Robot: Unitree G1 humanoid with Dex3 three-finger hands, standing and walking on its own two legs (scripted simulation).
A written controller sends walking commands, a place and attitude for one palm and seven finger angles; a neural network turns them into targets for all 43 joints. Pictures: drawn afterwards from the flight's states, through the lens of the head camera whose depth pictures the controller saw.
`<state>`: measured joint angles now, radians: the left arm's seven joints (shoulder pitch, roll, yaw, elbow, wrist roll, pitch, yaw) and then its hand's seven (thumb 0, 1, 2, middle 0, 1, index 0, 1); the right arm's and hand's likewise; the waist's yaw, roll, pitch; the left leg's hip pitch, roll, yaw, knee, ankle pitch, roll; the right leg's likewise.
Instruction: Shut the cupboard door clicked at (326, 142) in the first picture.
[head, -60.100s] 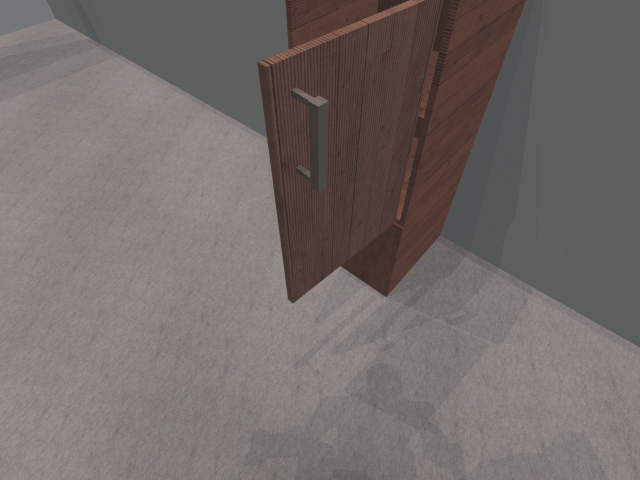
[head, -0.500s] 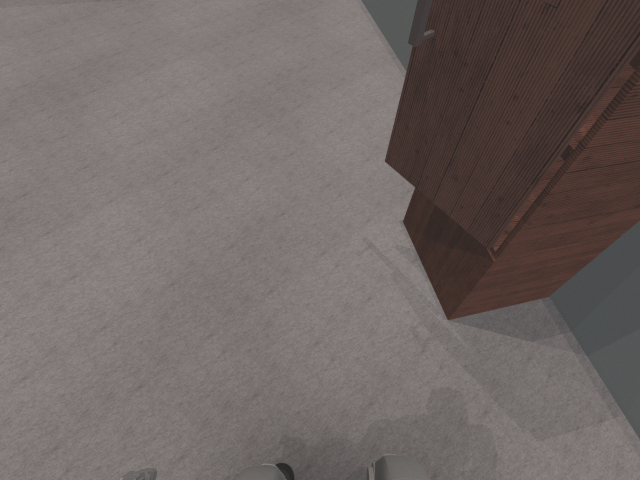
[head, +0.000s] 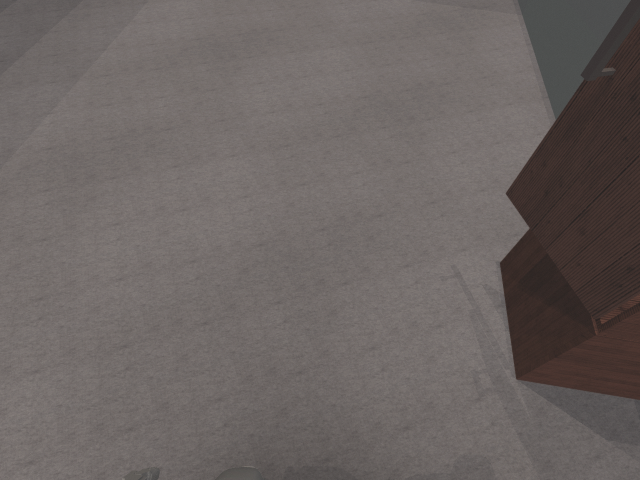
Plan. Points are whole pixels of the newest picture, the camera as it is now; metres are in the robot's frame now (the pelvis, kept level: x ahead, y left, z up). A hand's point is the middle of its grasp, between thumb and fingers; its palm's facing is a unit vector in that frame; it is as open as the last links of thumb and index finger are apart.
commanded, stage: walk to a spot facing it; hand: left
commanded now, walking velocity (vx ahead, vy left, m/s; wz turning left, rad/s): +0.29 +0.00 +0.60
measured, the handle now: (625, 36) +0.81 -0.50 +0.14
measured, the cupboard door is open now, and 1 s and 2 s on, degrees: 24 24 24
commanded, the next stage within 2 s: turn to face it in 1.10 s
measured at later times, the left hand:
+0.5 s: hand out of the picture +0.08 +0.18 -0.13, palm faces +0.32 -0.91 -0.25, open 7.4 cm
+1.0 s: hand (93, 414) +0.21 +0.32 -0.15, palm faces +0.54 -0.82 -0.19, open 7.4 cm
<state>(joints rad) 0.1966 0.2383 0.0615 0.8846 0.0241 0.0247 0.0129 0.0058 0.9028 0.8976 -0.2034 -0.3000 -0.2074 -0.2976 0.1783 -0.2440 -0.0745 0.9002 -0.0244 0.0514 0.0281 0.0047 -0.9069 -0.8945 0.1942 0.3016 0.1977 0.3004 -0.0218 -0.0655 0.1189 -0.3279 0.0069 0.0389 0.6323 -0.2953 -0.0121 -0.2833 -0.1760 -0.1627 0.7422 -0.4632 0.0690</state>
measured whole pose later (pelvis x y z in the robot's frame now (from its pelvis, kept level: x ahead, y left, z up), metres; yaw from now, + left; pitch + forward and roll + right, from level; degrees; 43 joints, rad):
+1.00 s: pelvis +0.25 +0.12 +0.02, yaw +31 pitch -1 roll -1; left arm 0.22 0.22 0.08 0.95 0.04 -0.01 -0.02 0.01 0.91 0.90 -0.20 -0.30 -0.20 -0.30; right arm 0.23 -0.18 -0.04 0.97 -0.02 -0.05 -0.02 -0.01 -0.94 -0.89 0.20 0.30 0.20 0.30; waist 0.01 -0.03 0.08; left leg -0.19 -0.03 0.10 0.42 -0.22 0.09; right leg -0.57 -0.14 -0.04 1.05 -0.23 0.04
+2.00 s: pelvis +0.48 +0.24 +0.02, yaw +7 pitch +0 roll -3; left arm 0.20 0.27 0.11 0.89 0.03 0.08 -0.03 0.01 0.91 0.90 -0.20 -0.30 -0.20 -0.30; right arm 0.17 -0.19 -0.03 0.88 -0.04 0.01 -0.03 0.00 -0.90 -0.89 0.20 0.30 0.20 0.30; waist 0.03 0.00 0.07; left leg -0.22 0.12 0.18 0.48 -0.26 0.01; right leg -0.47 -0.03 -0.03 1.01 -0.42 0.06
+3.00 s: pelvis +0.48 +0.21 +0.01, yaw -28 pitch +0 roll +1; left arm 0.18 0.21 0.06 0.88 0.02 0.04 -0.01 0.01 0.91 0.90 -0.20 -0.30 -0.20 -0.30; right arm 0.20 -0.27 -0.07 0.92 -0.02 0.07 -0.02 0.01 -0.91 -0.89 0.20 0.30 0.20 0.30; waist 0.00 0.05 0.09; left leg -0.48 0.10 0.06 1.09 -0.44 -0.07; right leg -0.28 0.01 -0.02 0.57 -0.29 -0.04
